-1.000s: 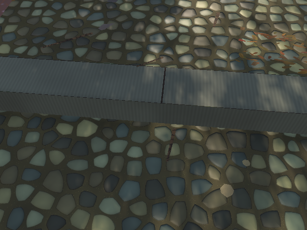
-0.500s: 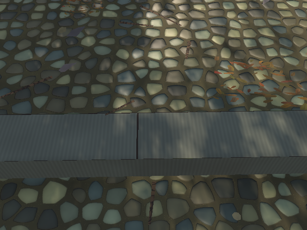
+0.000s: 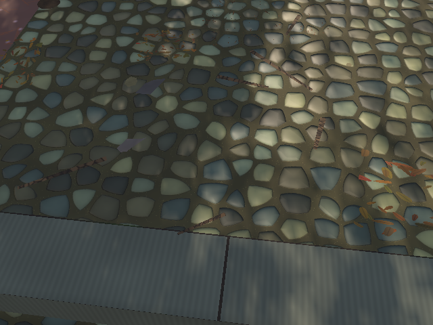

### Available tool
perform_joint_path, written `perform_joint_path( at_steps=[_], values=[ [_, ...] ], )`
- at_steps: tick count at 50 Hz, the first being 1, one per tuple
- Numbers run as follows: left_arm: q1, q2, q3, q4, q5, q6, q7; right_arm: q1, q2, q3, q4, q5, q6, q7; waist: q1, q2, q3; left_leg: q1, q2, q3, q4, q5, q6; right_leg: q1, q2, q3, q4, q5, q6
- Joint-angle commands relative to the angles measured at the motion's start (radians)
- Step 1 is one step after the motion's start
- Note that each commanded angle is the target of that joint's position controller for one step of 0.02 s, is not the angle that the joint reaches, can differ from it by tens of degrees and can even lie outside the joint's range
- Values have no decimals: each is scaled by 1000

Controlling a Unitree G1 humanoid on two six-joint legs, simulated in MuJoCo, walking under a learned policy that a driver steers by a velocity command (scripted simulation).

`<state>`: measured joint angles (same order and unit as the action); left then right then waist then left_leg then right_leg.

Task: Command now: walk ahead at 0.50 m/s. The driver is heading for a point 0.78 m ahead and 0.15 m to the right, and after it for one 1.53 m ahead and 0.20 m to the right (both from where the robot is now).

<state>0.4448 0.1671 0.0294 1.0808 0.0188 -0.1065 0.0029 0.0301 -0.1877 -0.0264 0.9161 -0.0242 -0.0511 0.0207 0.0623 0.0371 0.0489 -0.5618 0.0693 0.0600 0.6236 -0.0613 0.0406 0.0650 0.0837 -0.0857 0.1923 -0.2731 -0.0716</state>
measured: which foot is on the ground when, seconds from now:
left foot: up 0.00-0.06, down 0.08-0.70, up 0.72-1.00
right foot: down 0.00-0.10, up 0.12-0.66, down 0.68-1.00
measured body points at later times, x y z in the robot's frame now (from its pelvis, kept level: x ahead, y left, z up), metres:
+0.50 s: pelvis +0.25 +0.02 +0.00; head +0.26 +0.03 +0.45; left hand +0.40 +0.22 -0.13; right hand +0.11 -0.18 -0.14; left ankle +0.16 +0.09 -0.74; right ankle +0.30 -0.09 -0.44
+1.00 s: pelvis +0.56 -0.06 +0.16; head +0.58 -0.07 +0.61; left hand +0.51 +0.18 +0.02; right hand +0.75 -0.26 +0.05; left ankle +0.68 +0.10 -0.46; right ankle +0.53 -0.10 -0.58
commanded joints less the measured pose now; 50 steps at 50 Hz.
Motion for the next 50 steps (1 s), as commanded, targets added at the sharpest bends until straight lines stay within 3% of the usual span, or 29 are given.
perform_joint_path(
  at_steps=[1, 3, 4, 5, 6, 7, 8, 9, 11, 14, 18, 20, 25, 27, 30, 31, 33, 34, 35, 36, 37, 39, 40, 41, 42, 43, 45, 47, 50],
  values=[
    [25, 146, 24, -19, 4, -6, 14, -36, -74, -16, -62, 0, -24, -8, -43, -124, 20, 60, -43, 23, -66, -67, 39, 10, -299, 110, 66, 745, -103],
    [9, 138, 23, -16, 7, 2, 19, 215, -72, -27, 22, -7, -38, -26, -140, -108, -93, 320, -107, 52, -124, -58, 82, -18, -264, 72, 334, 935, -87],
    [-15, 145, 22, -33, -6, 0, 18, 376, -110, -44, 75, -25, -49, -37, -203, -71, -164, 530, -60, 6, -178, 16, 103, -149, -217, 49, 534, 782, -62],
    [-24, 94, 6, -84, -26, -3, 13, 465, -227, -70, 80, -45, -56, -46, -210, 93, -258, 744, 217, -311, -211, 117, 170, -396, -120, -10, 852, 307, -18],
    [109, 71, 15, -56, -35, 7, 11, 475, -268, -89, 100, -14, -34, -36, -144, 220, -336, 817, 358, -622, -308, 154, 288, -589, -6, 54, 1096, -240, -10],
    [62, 112, 26, -45, -1, 21, 12, 371, -207, -78, 78, 8, -25, -26, -108, 58, -220, 695, 311, -546, -331, -74, 272, -648, -81, 130, 1160, -185, -18],
    [-27, 99, 27, -65, 12, 19, 2, 279, -128, -57, 59, 15, -26, -21, -96, 11, -94, 550, 265, -452, -390, -212, 247, -684, -115, 124, 1143, -108, -16],
    [-86, 96, 30, -83, 11, 18, -5, 202, -82, -40, 44, 15, -29, -19, -63, -9, -11, 436, 209, -376, -452, -231, 199, -669, -151, 121, 1054, -47, -11],
    [-84, 64, 28, -85, 29, 37, -18, 235, -47, -25, 73, 13, -42, -31, -34, 15, 8, 360, 146, -264, -478, -97, 163, -605, -168, 107, 995, 0, 10],
    [-59, 37, 30, -78, 28, 62, -25, 369, -87, -33, 119, 7, -55, -27, -29, 11, -55, 430, 155, -229, -415, 132, 204, -728, -145, 56, 1240, -13, 34],
    [-251, -9, 18, -157, 23, 88, -14, 534, -58, -22, 174, -2, -51, -28, -94, 69, 0, 474, 167, -289, -439, -202, 248, -1102, -152, 7, 1616, -36, 37],
    [-360, -16, 6, -232, 22, 90, -1, 561, -54, -12, 184, -2, -54, -28, -94, 15, 55, 495, 196, -335, -451, -398, 257, -1341, -177, 47, 1765, -95, 25],
    [-635, -75, -55, -455, 12, 79, 32, 616, -73, 10, 222, -19, -78, -33, -107, 5, 137, 578, 249, -311, -457, -267, 194, -1728, -158, 68, 2007, -319, -37],
    [-697, -83, -87, -544, 3, 71, 27, 602, -63, 24, 249, 5, -64, -44, -85, -18, 146, 466, 162, -192, -537, -271, 126, -1595, -187, 17, 1712, -320, -48],
    [-612, -88, -103, -558, 1, 98, -2, 594, -72, 29, 238, 44, -34, -71, -86, -16, 40, 341, 123, -59, -713, 226, 162, -1030, -163, -98, 1302, -149, -69],
    [-498, -102, -99, -518, -17, 101, -8, 531, -95, 30, 192, 48, -38, -66, -28, 30, -50, 343, 123, 16, -612, 739, 158, -790, -122, -131, 1229, -106, -95],
    [-262, 16, -50, -445, -33, 97, 0, 543, -216, -1, 158, 54, -42, -51, 96, 139, -307, 510, 168, -8, -247, 1498, 156, -462, -3, -135, 1072, -161, -108],
    [-126, 68, -28, -412, -14, 87, -8, 496, -267, -26, 146, 59, -42, -32, 174, 189, -380, 604, 176, -6, -14, 1537, 122, -375, -3, -57, 902, -154, -128],
    [-41, 156, 8, -359, 15, 79, -11, 535, -216, -27, 122, 67, -53, -17, 166, 88, -440, 440, 102, -34, 312, 1225, 94, -216, -126, 276, 742, -342, -178],
    [11, 283, 49, -293, 10, 90, -3, 501, -92, -23, 59, 49, -61, 22, 117, -273, -442, 117, -180, -72, 787, -24, 16, -87, -387, 900, 298, -223, -285],
    [-83, 272, 59, -291, -9, 95, -1, 505, -61, -33, 32, 1, -67, 34, 40, -212, -439, -9, -172, -251, 1088, -114, 35, -132, -417, 1128, 149, -247, -246],
    [-217, 125, 36, -220, 1, 60, -8, 349, -15, -23, -81, -14, -57, 11, -59, -8, -113, -182, -82, -180, 1170, -51, 71, -413, -379, 798, 220, -261, -172],
    [-192, 47, 23, -163, 11, 42, -11, 289, 14, -17, -115, -15, -44, -10, -76, 30, -48, -211, -63, -181, 1181, -70, 91, -499, -352, 645, 263, -122, -149],
    [-181, -22, 4, -130, 26, 26, -17, 294, 36, -6, -139, -5, -30, -24, -103, -25, -43, -245, -73, -195, 1270, -113, 110, -525, -325, 558, 262, -49, -136],
    [-161, -44, -2, -96, 30, 8, -23, 295, 53, 2, -152, 4, -15, -32, -124, -46, -31, -287, -78, -217, 1279, -132, 125, -530, -301, 460, 251, 10, -112],
    [-148, -26, 4, -64, 24, -2, -26, 305, 85, 17, -168, -3, -5, -39, -165, -71, -20, -337, -81, -245, 1251, -113, 133, -521, -270, 355, 248, 76, -73],
    [-190, 10, 8, -88, 7, -16, -28, 295, 38, 17, -182, -3, 10, -38, -195, -43, 9, -284, -64, -236, 950, -68, 107, -592, -223, 206, 154, 83, -42],
    [-168, 61, 11, -110, -11, -29, -18, 209, -40, -6, -197, -9, 12, -22, -151, -64, -10, -200, -61, -99, 727, 52, 67, -554, -195, 132, 53, 298, -58],
    [-15, 100, 23, -96, -34, -36, 4, 76, -23, 3, -217, -6, 6, 5, -72, -82, -52, -160, -32, 24, 411, 148, 28, -336, -163, 110, 36, 660, -46]
  ],
)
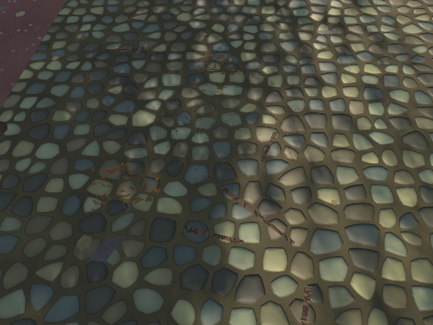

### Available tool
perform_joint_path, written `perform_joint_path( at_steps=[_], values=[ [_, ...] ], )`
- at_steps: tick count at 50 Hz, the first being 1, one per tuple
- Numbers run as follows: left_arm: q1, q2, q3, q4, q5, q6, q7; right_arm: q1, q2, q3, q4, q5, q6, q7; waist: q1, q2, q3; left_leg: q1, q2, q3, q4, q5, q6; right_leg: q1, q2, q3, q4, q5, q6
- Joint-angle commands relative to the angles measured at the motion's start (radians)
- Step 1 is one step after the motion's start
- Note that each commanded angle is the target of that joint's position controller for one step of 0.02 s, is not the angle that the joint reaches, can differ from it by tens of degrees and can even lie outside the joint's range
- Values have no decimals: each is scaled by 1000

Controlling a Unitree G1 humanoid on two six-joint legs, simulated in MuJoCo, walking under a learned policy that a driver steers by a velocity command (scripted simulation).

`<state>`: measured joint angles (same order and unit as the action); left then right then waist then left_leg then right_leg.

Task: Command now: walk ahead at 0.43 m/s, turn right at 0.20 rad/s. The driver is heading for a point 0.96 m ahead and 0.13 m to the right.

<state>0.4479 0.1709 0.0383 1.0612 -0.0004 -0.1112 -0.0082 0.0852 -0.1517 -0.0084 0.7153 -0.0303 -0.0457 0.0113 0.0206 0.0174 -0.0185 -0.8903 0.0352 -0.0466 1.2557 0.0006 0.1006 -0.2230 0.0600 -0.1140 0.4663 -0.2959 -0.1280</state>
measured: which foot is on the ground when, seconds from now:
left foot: up 0.00-0.20, down 0.22-1.00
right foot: down 0.00-0.24, up 0.26-0.64, down 0.66-1.00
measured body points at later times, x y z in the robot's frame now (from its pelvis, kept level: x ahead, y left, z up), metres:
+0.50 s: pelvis +0.17 +0.01 +0.00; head +0.19 +0.02 +0.45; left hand +0.36 +0.24 -0.12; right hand +0.22 -0.26 -0.10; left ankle +0.25 +0.07 -0.74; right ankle +0.14 -0.12 -0.66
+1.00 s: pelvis +0.19 -0.02 +0.00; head +0.19 -0.02 +0.45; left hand +0.36 +0.16 -0.12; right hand +0.19 -0.27 -0.13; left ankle +0.25 +0.07 -0.74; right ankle +0.16 -0.12 -0.74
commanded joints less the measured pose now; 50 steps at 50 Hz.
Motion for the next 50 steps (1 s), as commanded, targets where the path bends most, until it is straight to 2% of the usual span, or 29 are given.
perform_joint_path(
  at_steps=[1, 3, 5, 7, 9, 10, 11, 12, 13, 14, 15, 16, 17, 18, 21, 24, 26, 29, 31, 32, 33, 34, 35, 36, 38, 39, 41, 44, 50],
  values=[
    [24, 96, 15, -77, -11, -27, 23, -10, -34, -8, -17, 5, -3, 19, -6, -58, 10, 188, -13, 144, -321, 94, -42, 24, -140, 138, -227, 776, 19],
    [84, 112, 23, -88, 2, -12, 31, -69, -7, 1, -23, 17, 0, 17, 35, -100, 12, 209, -46, 162, -477, 70, -62, 163, -151, 155, -220, 883, 28],
    [93, 130, 30, -107, 10, 3, 34, -101, -28, -1, -34, 19, 2, 9, 42, -142, 13, 221, -63, 154, -571, 30, -61, 271, -171, 177, -176, 960, 22],
    [75, 133, 33, -135, 9, 15, 36, -86, -72, -14, -38, 19, -2, -12, 23, -171, -12, 315, -97, 134, -651, -45, -53, 311, -168, 185, -80, 1053, 25],
    [36, 156, 46, -170, 12, 17, 44, 32, -121, -31, 1, 16, -14, -31, -25, -181, -41, 462, -116, 95, -744, -67, -39, 310, -172, 234, 45, 1097, 35],
    [11, 169, 52, -186, 6, 16, 43, 116, -145, -41, 27, 12, -26, -39, -66, -157, -59, 561, -99, 78, -852, 14, -31, 294, -158, 247, 153, 1016, 41],
    [-26, 157, 50, -217, -16, 15, 43, 214, -169, -50, 54, -7, -46, -49, -107, -117, -107, 760, -15, 32, -899, 217, -12, 166, -130, 252, 309, 821, 48],
    [6, 88, 37, -285, -36, 16, 47, 284, -238, -62, 39, -28, -58, -55, -88, 66, -252, 1050, 276, -164, -721, 837, 60, -70, -45, 210, 581, 188, 59],
    [139, 66, 36, -292, -64, 38, 56, 232, -217, -58, 5, -1, -44, -43, -29, 221, -428, 1203, 484, -390, -701, 1089, 253, -253, 65, 169, 847, -415, 90],
    [128, 147, 57, -251, -23, 63, 62, 160, -149, -48, -39, 11, -30, -35, -27, 60, -372, 1043, 428, -357, -786, 842, 262, -282, 18, 195, 903, -317, 100],
    [50, 154, 65, -263, 0, 76, 52, 96, -90, -30, -54, 11, -26, -39, -15, 11, -237, 906, 359, -259, -848, 582, 228, -301, -10, 197, 887, -250, 116],
    [2, 145, 67, -281, 16, 88, 42, 75, -74, -19, -46, 13, -23, -49, 6, 10, -130, 775, 303, -182, -909, 431, 184, -296, -36, 191, 837, -215, 131],
    [-34, 138, 69, -300, 30, 104, 31, 82, -81, -18, -35, 17, -24, -60, 16, 44, -72, 692, 267, -119, -945, 363, 158, -283, -58, 189, 794, -182, 145],
    [-17, 123, 68, -301, 34, 123, 23, 100, -104, -25, -31, 17, -25, -66, 24, 69, -55, 629, 242, -77, -965, 331, 146, -245, -49, 171, 799, -153, 157],
    [-26, 105, 63, -315, 24, 150, 19, 115, -134, -31, -37, -1, -35, -61, 34, 65, -80, 593, 233, -29, -985, 289, 168, -227, -31, 165, 763, -118, 163],
    [-99, 100, 52, -347, 32, 164, 16, 117, -144, -34, -41, 1, -25, -56, 25, 95, -62, 593, 203, 16, -1013, 48, 144, -237, -50, 155, 595, -71, 160],
    [-161, 86, 36, -374, 30, 168, 12, 122, -154, -36, -45, 2, -14, -52, 4, 119, -45, 578, 184, 33, -1029, -104, 128, -186, -58, 130, 438, -72, 157],
    [-205, 97, 26, -401, 23, 163, 14, 166, -185, -48, -36, -3, 9, -41, -28, 117, -45, 599, 202, 2, -1011, -219, 136, -118, -46, 84, 278, -121, 142],
    [-172, 91, 21, -396, 22, 145, 18, 165, -190, -51, -33, 4, 24, -37, -7, 94, -32, 568, 195, 0, -967, -263, 111, -20, -41, 62, 110, -40, 117],
    [-145, 96, 19, -389, 25, 130, 18, 187, -188, -52, -23, 6, 31, -38, 5, 71, -14, 524, 183, 8, -944, -275, 68, 54, -45, 75, -16, 37, 97],
    [-136, 121, 19, -393, 35, 113, 21, 212, -165, -49, -16, 3, 32, -38, 5, 20, 1, 480, 160, 25, -900, -288, 6, 106, -107, 168, -114, 84, 78],
    [-156, 197, 28, -425, 47, 98, 29, 243, -83, -28, -46, 12, 30, -31, -31, -174, -36, 425, 66, 118, -742, -379, -66, 132, -334, 453, -214, 95, 28],
    [-223, 187, 27, -432, 31, 99, 36, 222, -85, -27, -36, 29, 37, -37, -23, -253, 33, 531, -15, 114, -717, -434, -87, -93, -382, 486, -236, 175, -58],
    [-266, 130, 9, -437, 32, 95, 38, 208, -104, -32, -35, 24, 44, -34, -44, -212, 54, 598, -6, 81, -698, -396, -86, -131, -325, 426, -235, 145, -52],
    [-319, 108, 0, -435, 22, 88, 42, 229, -96, -31, -14, 14, 41, -28, -76, -181, 35, 664, -24, 91, -804, -240, -83, -105, -227, 317, -201, 60, 13],
    [-288, 101, -2, -426, 13, 82, 44, 221, -113, -35, -11, 3, 36, -26, -59, -166, 18, 707, -11, 77, -832, -164, -87, -101, -197, 295, -179, 75, 36],
    [-237, 90, -3, -407, 7, 77, 40, 237, -115, -33, 1, 5, 20, -23, -49, -109, -12, 745, 31, 37, -877, -130, -94, -86, -175, 278, -166, 7, 62],
    [-194, 90, 2, -385, 15, 82, 37, 234, -107, -35, 20, 14, 17, -25, -30, -19, 59, 669, 39, 17, -894, -177, -81, -67, -150, 260, -145, 3, 66],
    [-184, 83, 7, -359, 14, 73, 38, 235, -102, -40, 37, 16, 14, -35, -30, -11, 15, 700, 46, 9, -894, -134, -70, -26, -139, 236, -109, 124, 65]
  ],
)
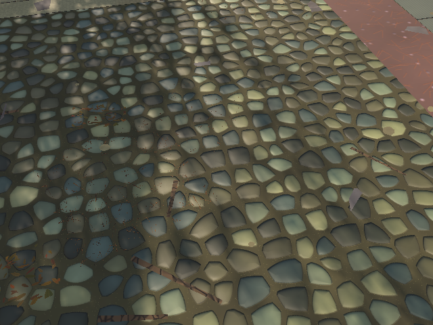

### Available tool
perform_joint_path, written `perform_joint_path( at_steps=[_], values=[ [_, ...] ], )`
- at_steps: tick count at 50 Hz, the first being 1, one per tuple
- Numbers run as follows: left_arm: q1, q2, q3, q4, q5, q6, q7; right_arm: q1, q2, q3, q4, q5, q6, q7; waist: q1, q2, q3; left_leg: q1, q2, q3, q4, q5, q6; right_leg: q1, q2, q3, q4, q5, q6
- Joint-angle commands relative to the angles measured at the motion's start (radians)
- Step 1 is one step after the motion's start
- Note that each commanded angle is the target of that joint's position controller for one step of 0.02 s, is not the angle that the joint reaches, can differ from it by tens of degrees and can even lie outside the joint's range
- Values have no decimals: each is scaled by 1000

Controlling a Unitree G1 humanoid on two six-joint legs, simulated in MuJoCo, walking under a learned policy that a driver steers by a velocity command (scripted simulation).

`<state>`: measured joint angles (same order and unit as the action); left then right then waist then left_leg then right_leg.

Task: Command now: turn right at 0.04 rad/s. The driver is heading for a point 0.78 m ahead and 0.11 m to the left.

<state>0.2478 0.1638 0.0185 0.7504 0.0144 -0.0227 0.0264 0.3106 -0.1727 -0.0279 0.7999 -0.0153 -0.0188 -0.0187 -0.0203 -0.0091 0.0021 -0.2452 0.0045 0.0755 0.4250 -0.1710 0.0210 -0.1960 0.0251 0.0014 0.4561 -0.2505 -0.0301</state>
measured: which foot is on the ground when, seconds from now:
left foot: down 0.00-1.00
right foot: down 0.00-1.00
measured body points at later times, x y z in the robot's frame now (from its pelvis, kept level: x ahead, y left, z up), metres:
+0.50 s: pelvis +0.01 +0.01 +0.00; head +0.02 +0.01 +0.45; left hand +0.06 +0.24 -0.14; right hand +0.07 -0.23 -0.14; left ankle +0.04 +0.11 -0.74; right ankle +0.00 -0.10 -0.74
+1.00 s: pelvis +0.02 +0.01 +0.01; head +0.02 +0.01 +0.45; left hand +0.01 +0.23 -0.16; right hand +0.01 -0.21 -0.15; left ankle +0.04 +0.11 -0.74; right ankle +0.00 -0.10 -0.74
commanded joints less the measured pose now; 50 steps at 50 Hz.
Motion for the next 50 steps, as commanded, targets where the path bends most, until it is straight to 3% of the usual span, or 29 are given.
perform_joint_path(
  at_steps=[1, 24, 50],
  values=[
    [18, 89, 27, -42, 0, -15, 5, 10, -80, -22, -44, 1, -12, -7, 10, 15, -3, 57, 78, -115, -64, 39, 11, -54, -103, 119, -99, 81, -32],
    [87, 85, 27, 136, -4, -6, 22, 16, -75, -26, 97, 7, 0, -19, 14, 10, 36, 97, 94, -132, -111, 69, 29, -13, -104, 98, -146, 111, -20],
    [138, 34, -2, 334, -7, 0, 27, 78, -30, 3, 268, 8, 5, -27, 14, 9, 77, 91, 90, -137, -134, 34, 29, -2, -106, 86, -170, 95, -16]
  ],
)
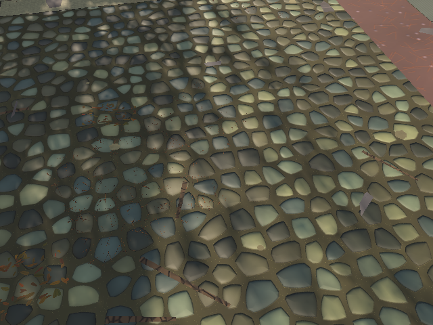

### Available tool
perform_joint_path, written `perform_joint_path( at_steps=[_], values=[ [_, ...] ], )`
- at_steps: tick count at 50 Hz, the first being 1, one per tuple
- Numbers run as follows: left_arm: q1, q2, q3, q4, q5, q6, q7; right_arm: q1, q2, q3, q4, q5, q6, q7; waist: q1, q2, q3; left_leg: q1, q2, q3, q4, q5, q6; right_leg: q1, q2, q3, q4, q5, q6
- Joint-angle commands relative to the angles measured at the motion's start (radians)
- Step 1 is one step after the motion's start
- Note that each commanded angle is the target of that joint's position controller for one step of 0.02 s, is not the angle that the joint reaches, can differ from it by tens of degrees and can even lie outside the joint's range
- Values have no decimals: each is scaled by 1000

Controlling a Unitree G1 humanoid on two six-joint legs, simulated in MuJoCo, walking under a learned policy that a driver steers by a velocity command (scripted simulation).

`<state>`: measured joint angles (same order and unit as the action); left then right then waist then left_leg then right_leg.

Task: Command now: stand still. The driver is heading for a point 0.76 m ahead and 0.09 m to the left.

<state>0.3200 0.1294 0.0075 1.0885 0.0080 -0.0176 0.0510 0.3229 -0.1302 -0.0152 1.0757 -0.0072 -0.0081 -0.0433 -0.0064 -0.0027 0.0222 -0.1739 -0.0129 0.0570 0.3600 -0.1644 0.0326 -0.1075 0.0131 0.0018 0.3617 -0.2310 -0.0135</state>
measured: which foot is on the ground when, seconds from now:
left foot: down 0.00-0.44, up 0.46-0.78, down 0.80-1.00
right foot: down 0.00-0.80, up 0.82-1.00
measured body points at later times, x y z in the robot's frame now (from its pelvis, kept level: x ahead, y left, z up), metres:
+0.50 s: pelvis +0.06 -0.02 -0.01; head +0.05 -0.03 +0.44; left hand +0.02 +0.20 -0.16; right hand +0.02 -0.25 -0.17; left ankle +0.02 +0.09 -0.72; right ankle -0.01 -0.11 -0.75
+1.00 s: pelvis +0.32 +0.02 -0.01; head +0.33 +0.03 +0.44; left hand +0.36 +0.27 -0.15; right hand +0.34 -0.23 -0.15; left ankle +0.33 +0.08 -0.75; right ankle +0.27 -0.10 -0.66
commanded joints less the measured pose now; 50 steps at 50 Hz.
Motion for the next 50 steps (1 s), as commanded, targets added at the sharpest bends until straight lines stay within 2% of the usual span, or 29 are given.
perform_joint_path(
  at_steps=[1, 8, 9, 12, 14, 15, 18, 19, 21, 22, 23, 24, 25, 26, 28, 30, 33, 35, 37, 38, 39, 40, 41, 42, 43, 44, 45, 47, 50],
  values=[
    [68, 66, 8, 0, 0, -5, 3, 68, -70, -9, -4, 0, -5, -3, 0, 3, 58, 19, 107, -118, -69, 27, 17, -91, -94, 86, -75, 75, -32],
    [81, 55, 2, 25, -1, -5, 3, 82, -60, -2, 17, 1, -6, -4, 0, 2, 62, 16, 107, -118, -66, 28, 17, -92, -95, 84, -74, 76, -32],
    [93, 49, 0, 32, 0, -5, 3, 92, -56, -1, 22, 0, -5, -4, 0, 5, 40, 25, 99, -117, -74, -48, 18, -85, -85, 80, -80, 5, -33],
    [100, 70, 12, 21, 7, 5, -4, 97, -98, -20, 14, 0, 9, 1, 0, 24, 91, -47, 71, -133, -59, -451, 60, -162, -33, 61, -19, -357, -69],
    [89, 55, 10, 0, 11, 3, -13, 117, -95, -25, 5, 2, 12, 7, -10, 35, 168, -82, 105, -201, -73, -585, 95, -255, -31, 78, 19, -446, -87],
    [76, 44, 8, -12, 14, -4, -17, 137, -96, -28, 5, 1, 9, 9, -19, 48, 172, -60, 135, -251, -86, -591, 114, -283, -26, 74, 53, -401, -88],
    [54, 25, 6, -45, 21, -31, -36, 179, -153, -55, 11, -2, 0, 15, -25, 133, 97, 13, 254, -423, -203, -622, 184, -264, 8, -25, 184, -204, -71],
    [64, 34, 9, -48, 20, -38, -40, 156, -157, -60, 3, 2, -3, 19, -9, 125, 95, -41, 262, -427, -217, -622, 188, -200, 1, -31, 177, -191, -74],
    [198, 21, 11, -11, 12, -50, -43, 18, -143, -62, -40, 9, -7, 26, 83, 70, 123, -272, 184, -313, -125, -570, 141, 53, -6, 7, 33, -205, -101],
    [311, 65, 24, 18, 10, -56, -34, -100, -105, -51, -93, 16, -18, 29, 147, -70, 148, -435, 78, -170, 57, -451, 85, 173, -96, 186, -105, -327, -138],
    [410, 153, 51, 47, 2, -61, -26, -170, -53, -36, -140, 10, -36, 35, 177, -262, 166, -598, -33, 14, 336, -284, 36, 288, -268, 458, -278, -468, -190],
    [395, 154, 55, 43, 6, -57, -23, -192, -102, -43, -154, -26, -48, 38, 157, -175, 218, -682, 8, 0, 454, -281, 40, 267, -343, 518, -283, -383, -215],
    [356, 137, 51, 29, 12, -60, -21, -156, -101, -46, -145, -31, -59, 47, 115, -111, 201, -666, 38, -27, 523, -247, 40, 242, -341, 481, -265, -264, -226],
    [321, 127, 49, 16, 15, -66, -22, -130, -100, -48, -135, -26, -65, 57, 84, -68, 175, -654, 55, -37, 567, -213, 37, 247, -321, 430, -262, -172, -223],
    [263, 116, 43, -3, 14, -79, -23, -128, -103, -53, -140, -22, -65, 75, 46, -65, 142, -622, 71, -31, 580, -142, 23, 226, -268, 320, -280, -73, -202],
    [261, 104, 35, -2, 10, -88, -22, -169, -93, -52, -162, -22, -57, 83, 36, -82, 133, -609, 61, -2, 567, -81, 10, 201, -233, 235, -272, 102, -190],
    [254, 114, 31, -1, 13, -97, -24, -297, -67, -36, -226, -20, -45, 87, 39, -97, 150, -506, 39, 45, 409, -10, 6, 102, -196, 134, -247, 345, -176],
    [257, 136, 32, 4, 11, -101, -24, -339, -77, -32, -253, -14, -39, 83, 40, -122, 147, -403, 21, 71, 313, 11, 29, 74, -201, 105, -234, 463, -165],
    [242, 159, 33, 5, 8, -103, -23, -300, -108, -41, -253, -9, -38, 70, 6, -128, 112, -259, -15, 95, 262, 11, 69, 79, -215, 75, -151, 725, -150],
    [233, 177, 36, 7, 8, -103, -21, -230, -133, -52, -232, -5, -42, 60, -29, -123, 67, -170, -39, 98, 246, 6, 87, 100, -216, 56, -52, 888, -135],
    [220, 192, 39, 6, 7, -99, -20, -100, -157, -66, -191, -4, -49, 51, -88, -104, -8, -26, -62, 100, 197, 26, 107, 101, -201, 28, 110, 963, -117],
    [213, 197, 38, 2, 6, -95, -23, 45, -193, -84, -141, -13, -56, 39, -145, -85, -89, 182, -35, 69, 160, 27, 126, 7, -166, 9, 308, 853, -101],
    [226, 153, 26, -21, 7, -92, -29, 196, -280, -107, -117, -40, -60, 31, -187, 16, -193, 392, 195, -189, 119, -201, 162, -178, -109, -24, 609, 475, -90],
    [319, 47, 14, -36, -23, -86, -38, 200, -342, -115, -117, -49, -56, 42, -115, 230, -277, 502, 451, -715, -70, -275, 298, -440, 72, -22, 979, -263, -60],
    [218, 131, 35, -55, 0, -83, -40, 86, -293, -104, -128, -14, -51, 49, -81, 99, -172, 367, 402, -736, -148, -344, 278, -509, 5, 74, 1042, -185, -82],
    [129, 148, 41, -89, 6, -86, -47, -20, -231, -85, -149, -5, -57, 53, -47, 50, -56, 228, 373, -570, -158, -316, 251, -528, -46, 61, 1000, -81, -90],
    [92, 139, 41, -96, 7, -89, -51, -59, -182, -70, -146, -8, -67, 58, -25, 2, -6, 125, 326, -461, -186, -189, 231, -495, -76, 53, 950, -31, -95],
    [108, 112, 44, -92, 26, -67, -65, -54, -124, -48, -118, -8, -83, 53, 32, 23, 21, 9, 250, -307, -214, -74, 189, -414, -110, 45, 856, -21, -83],
    [63, 89, 47, -112, 35, -38, -79, 34, -135, -41, -76, -6, -102, 44, 47, 43, 56, -21, 226, -208, -241, 75, 192, -437, -121, 8, 764, -5, -60]
  ],
)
